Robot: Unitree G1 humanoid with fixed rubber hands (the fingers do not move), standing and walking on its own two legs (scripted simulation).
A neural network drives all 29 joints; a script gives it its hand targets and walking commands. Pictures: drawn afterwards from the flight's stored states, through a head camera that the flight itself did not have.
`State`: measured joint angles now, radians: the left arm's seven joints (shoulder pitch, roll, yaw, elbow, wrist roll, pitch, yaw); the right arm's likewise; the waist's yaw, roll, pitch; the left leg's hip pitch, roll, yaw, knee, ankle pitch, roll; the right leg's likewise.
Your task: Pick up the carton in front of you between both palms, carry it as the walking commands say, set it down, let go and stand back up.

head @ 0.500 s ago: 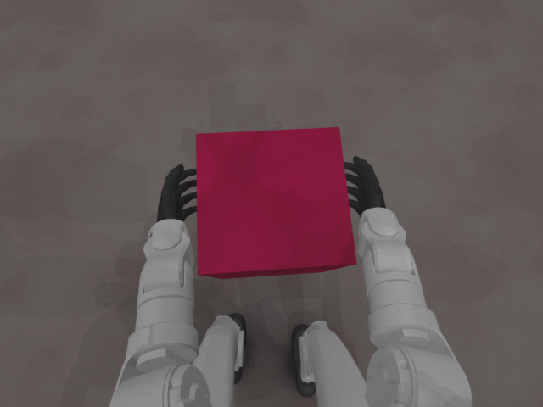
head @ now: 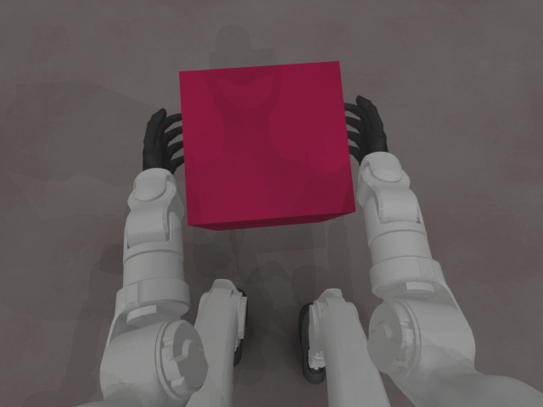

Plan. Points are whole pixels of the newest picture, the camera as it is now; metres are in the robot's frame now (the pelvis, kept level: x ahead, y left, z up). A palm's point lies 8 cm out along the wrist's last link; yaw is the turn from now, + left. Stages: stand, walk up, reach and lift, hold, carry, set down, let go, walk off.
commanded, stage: set down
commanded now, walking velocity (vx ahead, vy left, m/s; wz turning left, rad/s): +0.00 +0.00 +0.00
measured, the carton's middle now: (265, 163) +0.47 +0.04 -0.16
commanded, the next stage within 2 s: none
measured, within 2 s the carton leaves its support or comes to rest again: rests again in 1.38 s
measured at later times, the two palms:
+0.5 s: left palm (178, 174) +0.47 +0.21 -0.24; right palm (333, 151) +0.52 -0.08 -0.24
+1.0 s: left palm (183, 172) +0.50 +0.23 -0.36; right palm (313, 151) +0.57 -0.06 -0.37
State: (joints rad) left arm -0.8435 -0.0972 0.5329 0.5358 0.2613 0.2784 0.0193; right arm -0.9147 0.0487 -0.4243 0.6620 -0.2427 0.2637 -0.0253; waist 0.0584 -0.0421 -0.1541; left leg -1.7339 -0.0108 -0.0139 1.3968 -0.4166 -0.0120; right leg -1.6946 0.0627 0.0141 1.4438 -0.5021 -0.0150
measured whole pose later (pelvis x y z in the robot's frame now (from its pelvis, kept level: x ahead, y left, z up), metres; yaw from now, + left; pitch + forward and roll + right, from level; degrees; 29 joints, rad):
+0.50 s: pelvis -0.03 +0.00 -0.12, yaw -1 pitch +47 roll +0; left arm -1.17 0.00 0.56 0.60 0.21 0.33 0.07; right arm -1.32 -0.13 -0.34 0.83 -0.18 0.31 -0.05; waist 0.09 -0.05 0.05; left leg -2.14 -0.01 -0.01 1.80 -0.47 -0.01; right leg -2.10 0.08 0.01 1.85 -0.57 -0.01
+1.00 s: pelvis -0.02 +0.00 -0.20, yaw +1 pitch +41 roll +2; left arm -1.41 0.17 0.45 0.76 0.00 0.30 0.10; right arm -1.59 -0.31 -0.10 1.01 0.00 0.27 -0.10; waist 0.14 -0.01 0.35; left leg -2.26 -0.02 0.00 2.11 -0.56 -0.03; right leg -2.21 0.07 0.00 2.18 -0.68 -0.02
